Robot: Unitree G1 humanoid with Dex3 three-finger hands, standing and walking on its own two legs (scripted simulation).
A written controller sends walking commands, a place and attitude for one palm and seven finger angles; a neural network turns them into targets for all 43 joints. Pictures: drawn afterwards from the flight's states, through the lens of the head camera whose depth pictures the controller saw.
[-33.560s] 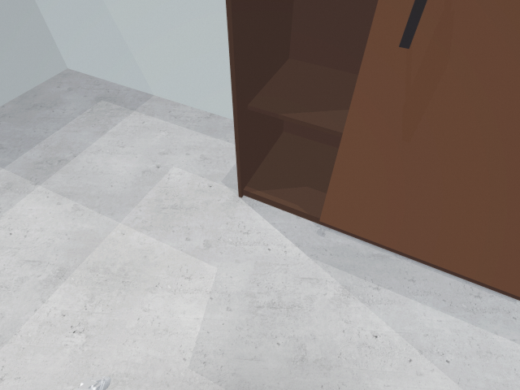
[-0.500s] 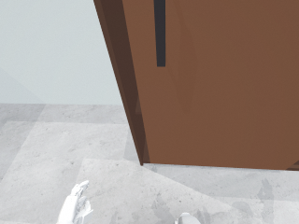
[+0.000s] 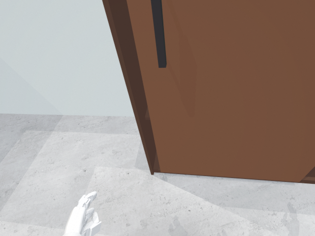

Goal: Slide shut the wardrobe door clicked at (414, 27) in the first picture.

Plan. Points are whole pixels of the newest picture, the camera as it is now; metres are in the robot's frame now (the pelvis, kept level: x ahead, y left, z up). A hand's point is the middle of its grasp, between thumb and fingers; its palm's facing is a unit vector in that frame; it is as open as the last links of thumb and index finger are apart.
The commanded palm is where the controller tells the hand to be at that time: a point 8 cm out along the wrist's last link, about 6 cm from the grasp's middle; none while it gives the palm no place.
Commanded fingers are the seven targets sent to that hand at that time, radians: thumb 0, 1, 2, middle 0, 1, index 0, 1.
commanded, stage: stop stepping back and stand still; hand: right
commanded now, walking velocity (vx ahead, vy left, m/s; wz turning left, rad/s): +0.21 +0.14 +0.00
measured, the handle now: (159, 21) +0.62 +0.00 +0.27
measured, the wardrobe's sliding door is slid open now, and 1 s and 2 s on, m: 0.05 0.05 0.05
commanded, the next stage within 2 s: let the arm hang, fingers relaxed in 0.54 s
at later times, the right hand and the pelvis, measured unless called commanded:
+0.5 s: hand out of the picture +0.17 -0.27 +0.18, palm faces +0.37 +0.86 -0.34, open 7.5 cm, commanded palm +0.10 -0.32 +0.19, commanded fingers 0.00 -0.90 -0.90 0.20 0.30 0.20 0.30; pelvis -0.05 -0.02 +0.01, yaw +4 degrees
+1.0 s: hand out of the picture -0.05 -0.21 -0.18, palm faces +0.07 +0.98 -0.16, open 6.9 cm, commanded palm none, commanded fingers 0.00 -0.90 -0.90 0.20 0.30 0.20 0.30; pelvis -0.07 -0.03 +0.00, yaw -2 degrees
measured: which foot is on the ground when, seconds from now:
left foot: up 0.00-0.16, down 0.18-0.34, up 0.36-0.56, down 0.58-1.00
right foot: down 0.00-0.20, up 0.22-0.32, down 0.34-0.82, up 0.84-0.94, down 0.96-1.00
